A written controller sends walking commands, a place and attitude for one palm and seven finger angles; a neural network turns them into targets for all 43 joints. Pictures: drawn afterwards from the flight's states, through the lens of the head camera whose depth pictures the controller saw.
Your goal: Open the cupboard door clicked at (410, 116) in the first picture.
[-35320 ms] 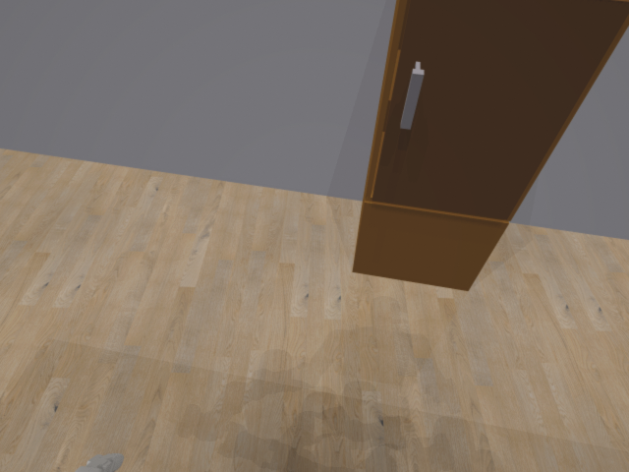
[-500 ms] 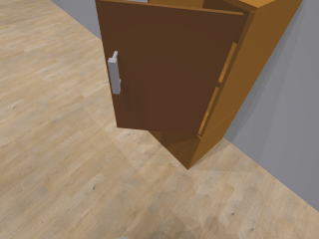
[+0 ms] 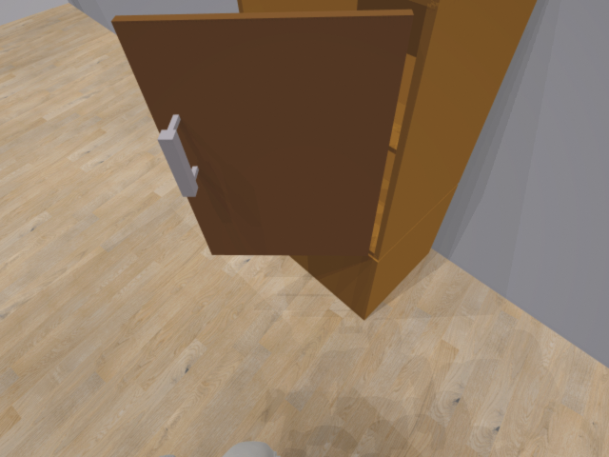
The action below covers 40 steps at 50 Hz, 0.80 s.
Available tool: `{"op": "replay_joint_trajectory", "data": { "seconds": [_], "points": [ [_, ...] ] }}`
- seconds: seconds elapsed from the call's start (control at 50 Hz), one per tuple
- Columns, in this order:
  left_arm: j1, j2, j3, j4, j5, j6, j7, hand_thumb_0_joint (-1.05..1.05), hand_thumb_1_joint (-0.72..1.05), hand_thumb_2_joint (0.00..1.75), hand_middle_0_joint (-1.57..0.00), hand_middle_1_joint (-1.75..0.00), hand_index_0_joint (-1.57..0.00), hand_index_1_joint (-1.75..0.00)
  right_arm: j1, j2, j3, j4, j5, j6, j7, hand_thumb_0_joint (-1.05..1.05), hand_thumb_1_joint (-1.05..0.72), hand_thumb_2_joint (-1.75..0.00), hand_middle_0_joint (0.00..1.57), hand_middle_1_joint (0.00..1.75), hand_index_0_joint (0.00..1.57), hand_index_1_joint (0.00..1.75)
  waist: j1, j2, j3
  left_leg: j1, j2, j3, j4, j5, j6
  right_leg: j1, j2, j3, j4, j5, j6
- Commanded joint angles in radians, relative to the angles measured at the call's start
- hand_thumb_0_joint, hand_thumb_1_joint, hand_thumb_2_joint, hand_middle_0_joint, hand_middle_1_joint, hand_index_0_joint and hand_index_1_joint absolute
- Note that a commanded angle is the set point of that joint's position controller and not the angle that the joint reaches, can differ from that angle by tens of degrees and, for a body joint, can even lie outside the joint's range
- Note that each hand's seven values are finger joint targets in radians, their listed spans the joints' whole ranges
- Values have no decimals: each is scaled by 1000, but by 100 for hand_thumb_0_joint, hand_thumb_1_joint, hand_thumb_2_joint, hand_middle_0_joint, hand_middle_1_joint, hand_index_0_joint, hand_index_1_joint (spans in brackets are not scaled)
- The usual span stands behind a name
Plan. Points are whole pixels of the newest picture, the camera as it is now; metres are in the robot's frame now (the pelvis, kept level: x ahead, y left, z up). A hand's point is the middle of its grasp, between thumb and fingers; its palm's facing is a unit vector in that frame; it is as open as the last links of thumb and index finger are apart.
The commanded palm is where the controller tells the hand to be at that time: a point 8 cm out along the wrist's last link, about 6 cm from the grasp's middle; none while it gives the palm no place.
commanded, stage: come to a stop and stand still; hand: left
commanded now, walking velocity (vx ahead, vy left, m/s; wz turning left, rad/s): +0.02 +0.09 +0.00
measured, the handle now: (182, 156) +0.58 +0.25 +0.03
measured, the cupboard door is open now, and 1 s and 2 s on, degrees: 44 44 44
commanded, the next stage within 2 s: look again from close up in 0.60 s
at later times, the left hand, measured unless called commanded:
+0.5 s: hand out of the picture -0.03 +0.25 -0.17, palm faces +0.02 -0.97 -0.24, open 7.3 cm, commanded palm none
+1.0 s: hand out of the picture -0.02 +0.21 -0.17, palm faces +0.00 -0.98 -0.18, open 7.3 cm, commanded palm none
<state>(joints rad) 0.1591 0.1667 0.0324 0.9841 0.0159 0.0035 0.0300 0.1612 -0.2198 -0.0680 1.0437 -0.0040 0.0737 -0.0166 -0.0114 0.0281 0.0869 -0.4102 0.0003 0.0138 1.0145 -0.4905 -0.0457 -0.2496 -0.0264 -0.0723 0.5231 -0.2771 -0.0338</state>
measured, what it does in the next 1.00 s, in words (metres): steps on the spot: left foot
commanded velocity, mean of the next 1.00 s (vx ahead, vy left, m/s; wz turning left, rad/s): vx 0.00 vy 0.00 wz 0.00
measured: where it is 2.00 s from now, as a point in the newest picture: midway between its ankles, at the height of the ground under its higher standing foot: outside the picture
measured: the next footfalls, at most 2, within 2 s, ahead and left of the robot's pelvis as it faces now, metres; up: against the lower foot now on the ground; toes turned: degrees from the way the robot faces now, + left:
left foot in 0.20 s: +0.00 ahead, +0.14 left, +0.00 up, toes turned +2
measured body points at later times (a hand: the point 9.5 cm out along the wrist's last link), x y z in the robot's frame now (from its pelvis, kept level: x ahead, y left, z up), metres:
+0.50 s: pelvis -0.04 +0.05 +0.00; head -0.04 +0.05 +0.45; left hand -0.03 +0.30 -0.15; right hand +0.02 -0.18 -0.15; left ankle -0.04 +0.14 -0.74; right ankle +0.00 -0.10 -0.74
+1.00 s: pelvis -0.03 +0.04 +0.00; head -0.03 +0.04 +0.45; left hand -0.02 +0.26 -0.16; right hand -0.04 -0.18 -0.16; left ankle -0.04 +0.14 -0.74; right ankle +0.00 -0.10 -0.74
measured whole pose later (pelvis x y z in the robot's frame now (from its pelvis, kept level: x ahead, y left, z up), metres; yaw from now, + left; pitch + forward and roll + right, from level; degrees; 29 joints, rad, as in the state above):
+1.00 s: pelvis -0.03 +0.04 +0.00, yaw -1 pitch -2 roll +0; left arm 0.29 0.15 -0.01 1.09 0.01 -0.01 0.03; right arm 0.31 -0.14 0.01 1.09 -0.01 -0.01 -0.01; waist 0.00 -0.01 0.03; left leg -0.17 0.00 0.09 0.45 -0.26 0.03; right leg -0.24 -0.06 -0.04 0.46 -0.19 0.02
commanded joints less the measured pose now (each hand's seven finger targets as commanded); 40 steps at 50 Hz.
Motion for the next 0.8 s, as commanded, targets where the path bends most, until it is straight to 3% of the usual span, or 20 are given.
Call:
{"op": "replay_joint_trajectory", "data": {
  "seconds": [0.0,0.06,0.1,0.12,0.14,0.16,0.18,0.2,0.22,0.24,0.26,0.3,0.34,0.38,0.44,0.5,0.78],
  "points": [
    [79,195,47,-26,8,-12,15,0,90,90,-20,-30,-20,-30,15,-32,2,-54,-4,-23,5,0,-90,-90,20,30,20,30,48,-173,-124,-12,17,-19,-129,9,-13,171,-286,211,-155,632,-151],
    [86,204,52,-5,11,-13,12,0,90,90,-20,-30,-20,-30,32,-17,7,-50,0,-37,4,0,-90,-90,20,30,20,30,49,-202,-138,57,5,16,-342,35,-9,198,-268,217,-138,598,-148],
    [68,200,50,4,4,-11,9,0,90,90,-20,-30,-20,-30,85,-14,12,-28,-2,-44,0,0,-90,-90,20,30,20,30,23,-186,-138,173,-2,33,-508,166,-3,134,-239,195,-118,498,-108],
    [51,188,45,6,-2,-9,8,0,90,90,-20,-30,-20,-30,122,-18,13,-12,-3,-51,0,0,-90,-90,20,30,20,30,3,-165,-128,268,9,31,-617,274,7,56,-217,179,-105,380,-73],
    [131,166,25,4,1,-33,52,0,90,90,-20,-30,-20,-30,88,-87,2,-90,-6,-77,1,0,-90,-90,20,30,20,30,8,72,-216,243,61,50,-540,323,16,164,-187,201,27,666,-42],
    [102,179,17,-13,-3,-30,46,0,90,90,-20,-30,-20,-30,85,-84,13,-129,-3,-81,2,0,-90,-90,20,30,20,30,-7,122,-191,199,100,7,-528,472,34,130,-167,111,42,518,-26],
    [130,140,14,-31,3,-22,44,0,90,90,-20,-30,-20,-30,124,-68,15,-135,-18,-83,-2,0,-90,-90,20,30,20,30,3,124,-228,212,139,-8,-493,574,58,110,-143,98,69,443,-24],
    [117,135,11,-35,3,-16,39,0,90,90,-20,-30,-20,-30,129,-67,19,-139,-18,-79,-8,0,-90,-90,20,30,20,30,3,92,-225,217,140,-33,-474,655,67,86,-117,68,78,375,-23],
    [98,137,8,-40,4,-5,32,0,90,90,-20,-30,-20,-30,113,-74,20,-153,-14,-76,-9,0,-90,-90,20,30,20,30,7,97,-171,203,146,-55,-506,671,75,43,-90,49,78,237,-13],
    [98,126,2,-41,4,4,25,0,90,90,-20,-30,-20,-30,93,-81,21,-164,-13,-74,-10,0,-90,-90,20,30,20,30,15,76,-100,149,157,-79,-553,574,91,16,-62,40,48,84,-1],
    [99,120,-1,-38,6,9,18,0,90,90,-20,-30,-20,-30,84,-84,25,-172,-16,-76,-8,0,-90,-90,20,30,20,30,22,85,-52,107,156,-90,-590,501,98,8,-51,39,34,27,4],
    [119,113,-7,-34,5,11,9,0,90,90,-20,-30,-20,-30,75,-87,28,-182,-15,-79,-5,0,-90,-90,20,30,20,30,24,11,-1,37,134,-98,-649,232,98,13,-49,54,-2,-1,10],
    [135,110,-8,-37,8,14,4,0,90,90,-20,-30,-20,-30,82,-91,24,-186,-17,-80,0,0,-90,-90,20,30,20,30,22,-7,27,-4,124,-115,-717,19,98,7,-43,54,-10,-15,12],
    [152,112,-10,-36,10,10,0,0,90,90,-20,-30,-20,-30,84,-93,25,-183,-17,-85,0,0,-90,-90,20,30,20,30,25,14,10,7,121,-117,-737,12,102,17,-45,54,-13,12,12],
    [173,110,-14,-27,10,6,-2,0,90,90,-20,-30,-20,-30,97,-98,27,-171,-16,-88,1,0,-90,-90,20,30,20,30,23,-7,-3,18,118,-117,-750,-16,102,19,-49,63,-33,15,15],
    [177,110,-17,-18,9,-4,-3,0,90,90,-20,-30,-20,-30,120,-91,33,-150,-15,-95,0,0,-90,-90,20,30,20,30,16,-15,-31,67,111,-104,-739,61,99,18,-63,78,-58,47,12],
    [192,92,-27,49,1,-20,3,0,90,90,-20,-30,-20,-30,174,-50,52,-29,-7,-109,-7,0,-90,-90,20,30,20,30,15,-36,-30,133,102,-56,-709,252,81,45,-90,98,-114,121,15]
  ]
}}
